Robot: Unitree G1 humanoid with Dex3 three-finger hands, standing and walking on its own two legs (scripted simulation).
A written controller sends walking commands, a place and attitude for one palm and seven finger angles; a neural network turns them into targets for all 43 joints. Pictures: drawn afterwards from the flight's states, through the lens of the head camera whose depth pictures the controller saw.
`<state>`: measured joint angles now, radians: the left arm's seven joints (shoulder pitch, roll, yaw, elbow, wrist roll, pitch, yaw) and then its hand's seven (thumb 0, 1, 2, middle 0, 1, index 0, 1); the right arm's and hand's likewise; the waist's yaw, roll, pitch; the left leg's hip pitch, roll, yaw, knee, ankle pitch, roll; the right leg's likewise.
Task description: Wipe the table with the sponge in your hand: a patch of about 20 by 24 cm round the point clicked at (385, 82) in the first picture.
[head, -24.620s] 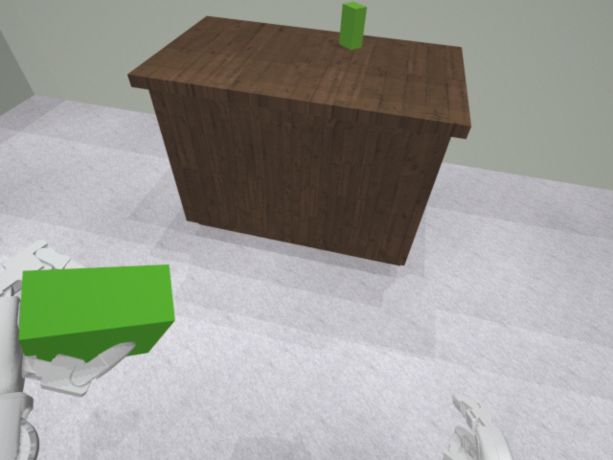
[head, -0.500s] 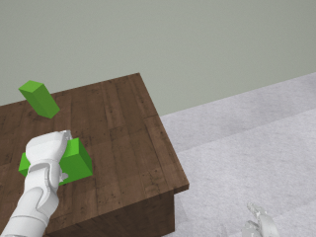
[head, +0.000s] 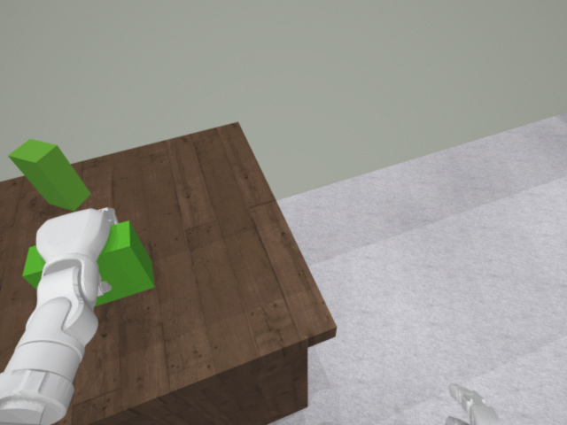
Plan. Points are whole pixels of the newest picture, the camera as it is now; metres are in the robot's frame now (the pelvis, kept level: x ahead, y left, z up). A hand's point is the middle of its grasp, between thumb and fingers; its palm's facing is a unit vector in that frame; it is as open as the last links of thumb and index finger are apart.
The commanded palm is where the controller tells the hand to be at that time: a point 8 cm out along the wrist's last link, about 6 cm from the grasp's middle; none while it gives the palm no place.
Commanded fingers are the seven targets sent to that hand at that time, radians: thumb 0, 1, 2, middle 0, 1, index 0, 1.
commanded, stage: wipe forward along the first lane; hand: left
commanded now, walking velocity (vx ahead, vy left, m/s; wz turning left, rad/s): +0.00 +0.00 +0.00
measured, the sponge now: (101, 275) +0.31 +0.33 +0.01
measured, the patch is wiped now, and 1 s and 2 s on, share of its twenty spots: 0.40 0.50 0.50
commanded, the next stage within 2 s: slide across to the middle lane in 0.62 s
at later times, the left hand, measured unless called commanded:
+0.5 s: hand (94, 226) +0.38 +0.35 +0.05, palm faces -0.12 +0.00 -0.99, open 9.4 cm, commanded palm +0.37 +0.34 +0.08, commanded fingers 0.00 0.10 1.30 -1.20 -1.60 -1.20 -1.60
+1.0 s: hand (105, 209) +0.42 +0.35 +0.05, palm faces -0.10 -0.01 -0.99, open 9.4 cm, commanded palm +0.40 +0.32 +0.10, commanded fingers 0.00 0.10 1.30 -1.20 -1.60 -1.20 -1.60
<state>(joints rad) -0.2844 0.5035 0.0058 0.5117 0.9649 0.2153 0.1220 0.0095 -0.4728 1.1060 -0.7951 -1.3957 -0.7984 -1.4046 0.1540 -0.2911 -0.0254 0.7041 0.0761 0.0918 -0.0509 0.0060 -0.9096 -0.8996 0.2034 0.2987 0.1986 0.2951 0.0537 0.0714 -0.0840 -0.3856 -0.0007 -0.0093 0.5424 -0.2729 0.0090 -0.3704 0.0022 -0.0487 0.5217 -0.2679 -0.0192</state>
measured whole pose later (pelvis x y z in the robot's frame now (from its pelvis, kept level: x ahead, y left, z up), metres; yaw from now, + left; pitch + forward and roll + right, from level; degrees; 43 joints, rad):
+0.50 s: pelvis +0.00 +0.01 +0.00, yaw +0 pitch +10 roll -1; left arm -0.58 0.58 0.02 0.86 1.01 0.12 0.13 0.02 -0.48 1.12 -0.80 -1.39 -0.80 -1.42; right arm 0.21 -0.29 -0.02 0.73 0.08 0.11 -0.04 0.00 -0.91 -0.90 0.20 0.30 0.20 0.30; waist 0.01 0.05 -0.09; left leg -0.48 -0.01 -0.01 0.58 -0.28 0.02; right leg -0.46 0.00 -0.05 0.54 -0.26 -0.01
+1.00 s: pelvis +0.02 +0.02 +0.00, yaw +0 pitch +12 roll -1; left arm -0.62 0.57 -0.02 0.87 0.98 0.14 0.16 0.01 -0.48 1.12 -0.79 -1.40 -0.79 -1.44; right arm 0.25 -0.29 -0.05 0.76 0.08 0.13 -0.03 0.00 -0.91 -0.90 0.20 0.30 0.20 0.29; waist 0.00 0.05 -0.10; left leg -0.46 -0.01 0.00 0.55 -0.29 0.03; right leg -0.42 -0.01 -0.04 0.48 -0.26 0.01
